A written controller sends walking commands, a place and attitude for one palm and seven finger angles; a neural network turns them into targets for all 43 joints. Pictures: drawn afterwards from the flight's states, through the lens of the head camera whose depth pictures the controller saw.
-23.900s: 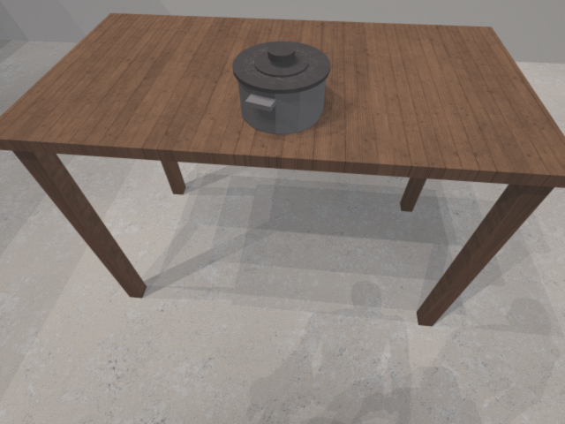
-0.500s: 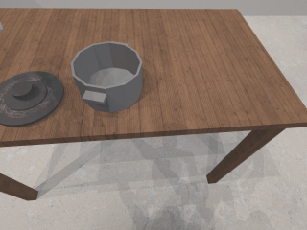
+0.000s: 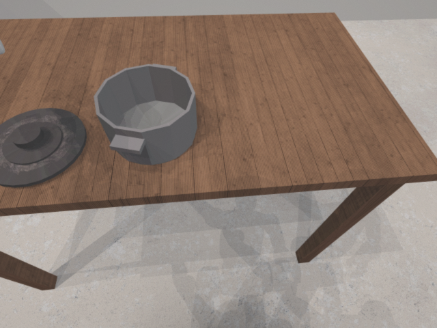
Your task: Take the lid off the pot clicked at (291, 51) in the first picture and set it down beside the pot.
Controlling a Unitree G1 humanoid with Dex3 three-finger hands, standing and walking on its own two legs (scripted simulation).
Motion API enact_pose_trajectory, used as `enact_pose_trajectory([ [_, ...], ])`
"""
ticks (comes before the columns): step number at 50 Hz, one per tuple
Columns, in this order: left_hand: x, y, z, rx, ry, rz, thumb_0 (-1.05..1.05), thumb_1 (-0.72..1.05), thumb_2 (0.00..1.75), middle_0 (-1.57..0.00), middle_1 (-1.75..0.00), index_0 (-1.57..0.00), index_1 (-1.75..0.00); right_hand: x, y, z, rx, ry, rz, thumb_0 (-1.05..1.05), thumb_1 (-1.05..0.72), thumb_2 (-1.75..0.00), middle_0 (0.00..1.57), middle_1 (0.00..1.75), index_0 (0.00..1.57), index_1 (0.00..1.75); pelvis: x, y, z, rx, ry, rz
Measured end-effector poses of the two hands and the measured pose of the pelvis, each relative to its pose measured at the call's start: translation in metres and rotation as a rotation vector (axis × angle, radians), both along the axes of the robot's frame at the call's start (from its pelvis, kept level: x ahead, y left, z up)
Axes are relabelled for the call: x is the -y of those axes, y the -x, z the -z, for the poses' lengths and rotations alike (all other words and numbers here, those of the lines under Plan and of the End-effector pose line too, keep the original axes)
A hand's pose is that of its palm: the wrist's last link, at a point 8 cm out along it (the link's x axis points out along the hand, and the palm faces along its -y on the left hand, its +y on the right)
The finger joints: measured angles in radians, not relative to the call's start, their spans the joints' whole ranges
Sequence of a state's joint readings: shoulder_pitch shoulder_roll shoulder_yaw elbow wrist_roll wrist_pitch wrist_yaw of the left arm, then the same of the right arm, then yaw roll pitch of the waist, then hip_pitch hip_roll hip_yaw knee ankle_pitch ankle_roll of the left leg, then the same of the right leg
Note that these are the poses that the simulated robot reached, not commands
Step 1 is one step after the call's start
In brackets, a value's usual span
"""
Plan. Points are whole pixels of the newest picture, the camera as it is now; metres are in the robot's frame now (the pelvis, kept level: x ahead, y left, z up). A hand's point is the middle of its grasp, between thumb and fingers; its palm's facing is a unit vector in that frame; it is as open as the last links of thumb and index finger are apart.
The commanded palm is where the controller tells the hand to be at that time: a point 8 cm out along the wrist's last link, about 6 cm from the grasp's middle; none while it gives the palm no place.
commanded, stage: draw the hand back to the body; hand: left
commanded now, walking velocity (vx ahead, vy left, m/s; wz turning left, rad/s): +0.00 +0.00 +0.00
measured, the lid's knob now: (27, 135) +0.47 +0.35 +0.06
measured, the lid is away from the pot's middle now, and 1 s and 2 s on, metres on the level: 0.24 0.24 0.24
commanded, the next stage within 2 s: step back with the hand held close in 2.00 s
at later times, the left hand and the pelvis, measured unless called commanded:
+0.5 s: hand out of the picture +0.41 +0.28 +0.26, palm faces +0.45 -0.86 -0.25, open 10.9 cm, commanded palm +0.35 +0.32 +0.27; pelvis +0.01 -0.01 +0.01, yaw +1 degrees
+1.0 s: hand out of the picture +0.32 +0.25 +0.26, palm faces +0.52 -0.83 -0.19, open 8.7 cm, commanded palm +0.26 +0.28 +0.26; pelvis -0.01 -0.05 +0.01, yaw +0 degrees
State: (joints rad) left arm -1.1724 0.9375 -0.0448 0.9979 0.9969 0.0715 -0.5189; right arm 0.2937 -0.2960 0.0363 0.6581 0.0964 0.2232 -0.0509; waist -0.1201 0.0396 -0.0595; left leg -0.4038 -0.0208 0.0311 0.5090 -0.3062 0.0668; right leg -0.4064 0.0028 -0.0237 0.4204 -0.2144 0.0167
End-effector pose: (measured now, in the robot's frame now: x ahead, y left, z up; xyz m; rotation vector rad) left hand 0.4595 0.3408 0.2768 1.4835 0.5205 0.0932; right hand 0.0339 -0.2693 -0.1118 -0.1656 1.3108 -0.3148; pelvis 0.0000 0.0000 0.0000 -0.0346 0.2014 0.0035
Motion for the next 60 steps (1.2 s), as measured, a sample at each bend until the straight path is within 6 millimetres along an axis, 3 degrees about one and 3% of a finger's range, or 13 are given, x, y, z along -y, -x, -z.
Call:
enact_pose_trajectory([
  [5, 0.002, 0.012, 0.005, 0.021, -0.008, 0.026, 0.0, -0.04, 0.72, -0.39, -0.81, -0.39, -0.81, -0.003, -0.024, 0.0, 0.054, -0.017, -0.035, 0.0, -0.9, -0.9, 0.2, 0.3, 0.2, 0.3, -0.001, -0.001, -0.001, 0.017, -0.001, -0.005],
  [12, 0.002, 0.039, 0.009, 0.039, -0.015, 0.045, 0.0, -0.04, 0.72, -0.39, -0.81, -0.39, -0.81, -0.013, -0.072, -0.005, 0.169, -0.043, -0.118, 0.0, -0.9, -0.9, 0.2, 0.3, 0.2, 0.3, -0.001, 0.0, -0.002, 0.044, -0.003, -0.023],
  [15, 0.005, 0.05, 0.007, 0.355, 0.432, 0.113, 0.0, -0.04, 0.72, -0.39, -0.81, -0.4, -0.81, -0.022, -0.09, -0.012, 0.253, -0.047, -0.177, 0.0, -0.9, -0.9, 0.2, 0.3, 0.2, 0.3, 0.001, 0.002, -0.003, 0.08, -0.008, -0.025],
  [18, 0.01, 0.063, 0.007, 0.662, 0.739, 0.136, 0.0, -0.05, 0.72, -0.39, -0.81, -0.4, -0.81, -0.03, -0.102, -0.019, 0.308, -0.048, -0.229, 0.0, -0.9, -0.9, 0.2, 0.3, 0.2, 0.3, 0.004, 0.001, -0.004, 0.111, -0.01, -0.017],
  [24, 0.017, 0.084, 0.01, 0.983, 0.992, 0.086, 0.0, -0.02, 0.73, -0.39, -0.79, -0.38, -0.79, -0.029, -0.112, -0.029, 0.377, -0.033, -0.262, 0.0, -0.9, -0.9, 0.21, 0.3, 0.2, 0.3, 0.013, -0.004, -0.007, 0.151, -0.008, -0.009],
  [41, 0.04, 0.151, 0.011, 1.125, 0.996, 0.066, 0.0, 0.31, 0.79, -0.31, -0.61, -0.31, -0.61, 0.01, -0.108, -0.025, 0.406, -0.014, -0.25, 0.01, -0.9, -0.9, 0.2, 0.3, 0.2, 0.3, 0.035, -0.002, -0.01, 0.206, -0.022, -0.005],
  [60, 0.071, 0.226, 0.016, 1.152, 0.983, 0.097, 0.01, 0.75, 0.88, -0.23, -0.38, -0.23, -0.38, 0.003, -0.128, -0.035, 0.551, -0.059, -0.299, 0.01, -0.9, -0.9, 0.2, 0.3, 0.2, 0.3, 0.052, 0.017, -0.01, 0.265, -0.03, -0.009],
])
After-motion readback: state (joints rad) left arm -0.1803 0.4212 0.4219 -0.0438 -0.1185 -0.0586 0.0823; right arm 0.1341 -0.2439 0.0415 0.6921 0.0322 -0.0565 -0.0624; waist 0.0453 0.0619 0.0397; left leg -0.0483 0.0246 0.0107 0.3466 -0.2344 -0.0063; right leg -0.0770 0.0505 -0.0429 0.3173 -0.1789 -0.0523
